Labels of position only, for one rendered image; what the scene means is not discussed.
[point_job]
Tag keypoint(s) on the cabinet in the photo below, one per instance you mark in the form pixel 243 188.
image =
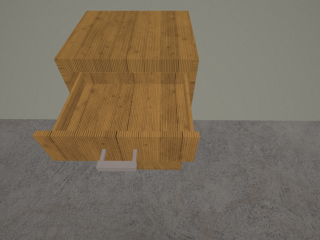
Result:
pixel 131 41

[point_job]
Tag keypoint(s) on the handle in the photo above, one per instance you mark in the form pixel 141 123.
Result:
pixel 117 166

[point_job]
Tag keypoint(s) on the drawer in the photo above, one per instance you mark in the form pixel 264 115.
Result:
pixel 121 112

